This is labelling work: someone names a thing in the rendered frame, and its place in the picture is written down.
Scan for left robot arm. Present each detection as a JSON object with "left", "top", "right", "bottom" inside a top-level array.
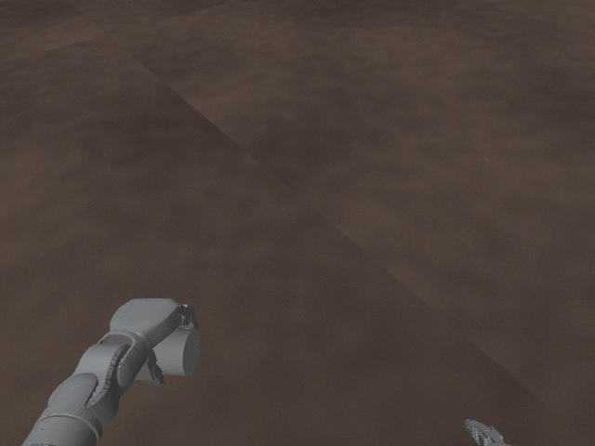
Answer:
[{"left": 21, "top": 329, "right": 149, "bottom": 446}]

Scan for right robot hand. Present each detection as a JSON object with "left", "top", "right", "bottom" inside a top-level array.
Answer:
[{"left": 464, "top": 419, "right": 511, "bottom": 446}]

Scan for left robot hand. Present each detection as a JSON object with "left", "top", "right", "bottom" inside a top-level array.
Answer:
[{"left": 110, "top": 298, "right": 199, "bottom": 388}]

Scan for can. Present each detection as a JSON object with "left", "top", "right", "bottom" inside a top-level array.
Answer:
[{"left": 153, "top": 328, "right": 200, "bottom": 376}]

